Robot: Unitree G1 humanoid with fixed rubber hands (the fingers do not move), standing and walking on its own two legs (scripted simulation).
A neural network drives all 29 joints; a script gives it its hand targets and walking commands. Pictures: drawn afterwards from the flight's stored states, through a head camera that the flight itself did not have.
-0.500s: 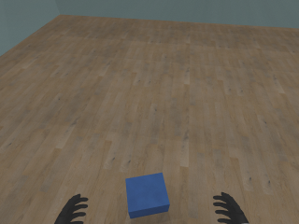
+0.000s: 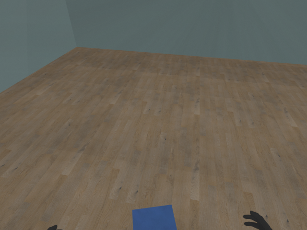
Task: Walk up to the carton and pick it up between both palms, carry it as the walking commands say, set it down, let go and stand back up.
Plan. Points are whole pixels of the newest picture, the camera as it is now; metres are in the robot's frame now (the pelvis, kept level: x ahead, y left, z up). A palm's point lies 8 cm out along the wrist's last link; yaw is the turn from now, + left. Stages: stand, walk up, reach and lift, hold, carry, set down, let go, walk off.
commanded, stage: stand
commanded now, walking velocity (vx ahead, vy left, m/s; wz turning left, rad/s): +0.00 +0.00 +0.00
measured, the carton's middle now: (154, 229) +0.42 -0.01 -0.70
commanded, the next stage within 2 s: none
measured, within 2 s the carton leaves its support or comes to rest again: neither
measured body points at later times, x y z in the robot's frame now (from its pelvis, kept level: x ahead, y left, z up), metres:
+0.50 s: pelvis -0.04 +0.00 +0.00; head -0.09 -0.01 +0.45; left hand +0.08 +0.30 -0.09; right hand +0.07 -0.30 -0.09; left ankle -0.03 +0.10 -0.74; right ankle -0.03 -0.09 -0.74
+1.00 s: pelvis -0.06 -0.01 +0.01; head -0.09 -0.02 +0.46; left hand +0.04 +0.30 -0.10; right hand +0.03 -0.31 -0.11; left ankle -0.03 +0.10 -0.74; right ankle -0.03 -0.10 -0.74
